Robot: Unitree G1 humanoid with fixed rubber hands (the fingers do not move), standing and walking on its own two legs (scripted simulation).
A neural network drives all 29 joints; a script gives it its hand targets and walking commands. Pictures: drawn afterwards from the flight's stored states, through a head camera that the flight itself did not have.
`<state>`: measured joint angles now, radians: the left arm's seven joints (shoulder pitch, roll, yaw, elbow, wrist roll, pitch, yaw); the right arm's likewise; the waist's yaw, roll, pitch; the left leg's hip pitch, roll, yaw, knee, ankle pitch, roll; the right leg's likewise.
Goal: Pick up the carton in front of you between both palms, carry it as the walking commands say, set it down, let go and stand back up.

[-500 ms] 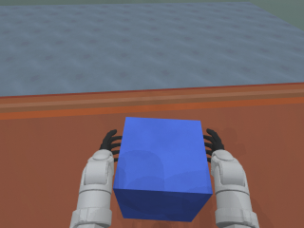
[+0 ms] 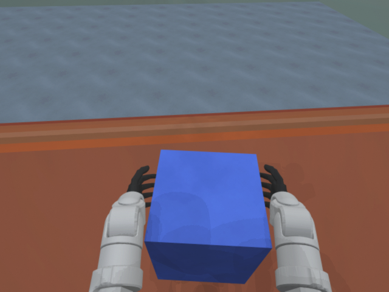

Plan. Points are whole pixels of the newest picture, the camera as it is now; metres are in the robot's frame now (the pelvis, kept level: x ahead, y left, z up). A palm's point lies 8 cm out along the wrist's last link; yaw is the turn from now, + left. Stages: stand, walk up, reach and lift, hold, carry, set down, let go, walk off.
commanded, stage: hold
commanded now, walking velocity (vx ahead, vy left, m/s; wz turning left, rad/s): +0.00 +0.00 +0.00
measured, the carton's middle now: (204, 219) +0.28 +0.00 -0.03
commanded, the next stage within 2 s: carry in 0.06 s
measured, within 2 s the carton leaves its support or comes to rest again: neither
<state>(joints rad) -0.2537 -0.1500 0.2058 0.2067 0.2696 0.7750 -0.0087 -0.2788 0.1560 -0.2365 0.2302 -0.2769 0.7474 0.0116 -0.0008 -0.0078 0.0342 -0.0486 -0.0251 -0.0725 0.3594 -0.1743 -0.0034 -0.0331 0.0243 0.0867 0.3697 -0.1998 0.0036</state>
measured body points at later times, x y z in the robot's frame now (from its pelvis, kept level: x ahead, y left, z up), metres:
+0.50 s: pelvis +0.11 -0.01 +0.00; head +0.10 -0.02 +0.45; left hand +0.39 +0.13 +0.08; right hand +0.40 -0.17 +0.08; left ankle +0.16 +0.11 -0.72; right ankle +0.01 -0.12 -0.75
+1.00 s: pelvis +0.41 -0.04 -0.03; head +0.41 -0.04 +0.42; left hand +0.70 +0.10 +0.06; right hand +0.69 -0.20 +0.06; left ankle +0.22 +0.09 -0.74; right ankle +0.52 -0.13 -0.75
